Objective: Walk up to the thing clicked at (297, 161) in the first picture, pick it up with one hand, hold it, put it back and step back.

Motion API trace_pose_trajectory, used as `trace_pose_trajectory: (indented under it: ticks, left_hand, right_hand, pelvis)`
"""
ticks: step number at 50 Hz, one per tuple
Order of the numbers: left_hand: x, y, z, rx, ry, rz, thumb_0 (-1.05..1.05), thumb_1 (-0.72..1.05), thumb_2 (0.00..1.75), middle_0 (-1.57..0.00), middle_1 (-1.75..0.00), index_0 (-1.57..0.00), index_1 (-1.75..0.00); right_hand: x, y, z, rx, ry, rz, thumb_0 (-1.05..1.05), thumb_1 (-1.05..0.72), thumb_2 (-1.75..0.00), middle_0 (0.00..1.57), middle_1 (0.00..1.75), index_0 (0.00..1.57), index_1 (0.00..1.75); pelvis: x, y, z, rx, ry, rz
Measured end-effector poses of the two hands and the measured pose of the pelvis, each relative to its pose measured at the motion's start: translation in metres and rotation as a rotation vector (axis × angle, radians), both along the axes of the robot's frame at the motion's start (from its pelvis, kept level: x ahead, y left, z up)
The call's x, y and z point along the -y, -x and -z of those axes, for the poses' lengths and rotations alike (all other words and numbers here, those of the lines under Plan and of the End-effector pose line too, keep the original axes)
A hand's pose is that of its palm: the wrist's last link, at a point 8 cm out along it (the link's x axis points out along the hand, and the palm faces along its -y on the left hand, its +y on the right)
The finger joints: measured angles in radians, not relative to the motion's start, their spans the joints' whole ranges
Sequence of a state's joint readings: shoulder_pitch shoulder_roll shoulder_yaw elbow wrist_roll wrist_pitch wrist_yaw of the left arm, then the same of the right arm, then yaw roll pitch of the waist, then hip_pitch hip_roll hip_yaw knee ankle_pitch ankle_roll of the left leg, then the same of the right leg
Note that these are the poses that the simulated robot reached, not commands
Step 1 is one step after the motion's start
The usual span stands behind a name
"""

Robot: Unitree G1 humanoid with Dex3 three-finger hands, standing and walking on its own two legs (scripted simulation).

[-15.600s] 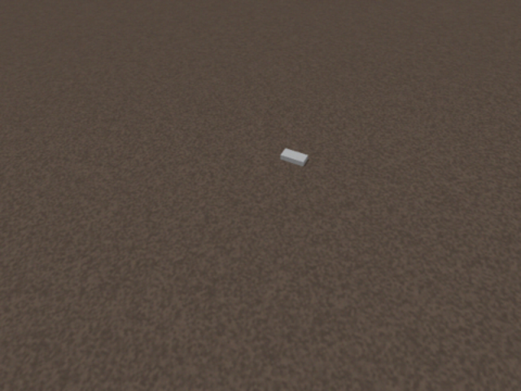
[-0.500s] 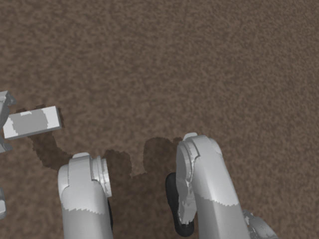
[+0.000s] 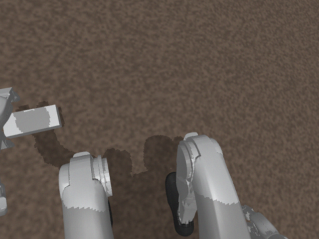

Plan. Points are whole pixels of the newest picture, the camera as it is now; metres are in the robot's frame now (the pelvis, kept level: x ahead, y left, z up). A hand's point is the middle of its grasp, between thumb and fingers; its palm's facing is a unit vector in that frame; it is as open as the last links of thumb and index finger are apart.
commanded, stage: approach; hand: left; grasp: from above
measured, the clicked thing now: (33, 121) +0.45 +0.32 -0.30
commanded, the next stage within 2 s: close in in 0.52 s
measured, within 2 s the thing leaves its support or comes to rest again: neither
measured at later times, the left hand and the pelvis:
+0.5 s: hand (18, 113) +0.44 +0.32 -0.18, palm faces -0.43 -0.11 -0.90, open 13.7 cm; pelvis +0.00 +0.00 +0.00, yaw -1 degrees
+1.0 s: hand (29, 118) +0.44 +0.31 -0.22, palm faces -0.43 -0.13 -0.90, open 14.1 cm; pelvis +0.00 +0.00 -0.01, yaw -2 degrees
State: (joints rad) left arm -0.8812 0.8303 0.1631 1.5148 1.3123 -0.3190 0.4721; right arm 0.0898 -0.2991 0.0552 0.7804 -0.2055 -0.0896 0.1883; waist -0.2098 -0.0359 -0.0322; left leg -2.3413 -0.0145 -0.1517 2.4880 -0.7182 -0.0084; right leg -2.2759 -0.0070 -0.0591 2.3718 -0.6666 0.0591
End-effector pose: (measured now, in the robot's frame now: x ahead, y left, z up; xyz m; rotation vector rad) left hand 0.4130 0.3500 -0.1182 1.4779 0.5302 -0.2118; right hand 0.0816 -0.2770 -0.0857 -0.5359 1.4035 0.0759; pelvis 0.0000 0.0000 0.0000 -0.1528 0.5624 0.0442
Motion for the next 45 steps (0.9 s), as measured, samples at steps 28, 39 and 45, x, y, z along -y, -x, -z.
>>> trace_pose_trajectory:
  ticks: [28, 39, 45]
  left_hand:
    - [0.017, -0.025, 0.001, -0.013, -0.033, -0.073, 0.00, -0.48, 0.96, -0.14, -0.97, -0.15, -0.97]
    - [0.033, -0.017, 0.014, -0.029, 0.071, 0.057, 0.00, -0.51, 0.98, -0.11, -1.00, -0.12, -0.99]
    - [0.041, -0.023, 0.029, 0.021, 0.070, 0.061, 0.00, -0.52, 1.00, -0.10, -0.99, -0.10, -0.99]
  right_hand:
    - [-0.004, 0.051, 0.005, -0.084, -0.060, 0.082, 0.01, -0.90, -0.89, 0.20, 0.30, 0.20, 0.30]
    - [-0.003, 0.010, -0.009, -0.003, -0.003, -0.005, 0.01, -0.90, -0.89, 0.20, 0.30, 0.20, 0.30]
    - [-0.001, 0.009, -0.016, 0.014, 0.032, -0.043, 0.00, -0.90, -0.90, 0.20, 0.30, 0.20, 0.30]
  pelvis:
    - [0.002, 0.000, 0.002, -0.006, -0.009, 0.010]
    - [-0.001, 0.001, -0.001, 0.014, 0.015, 0.005]
    - [-0.002, 0.002, 0.006, 0.033, 0.023, 0.013]
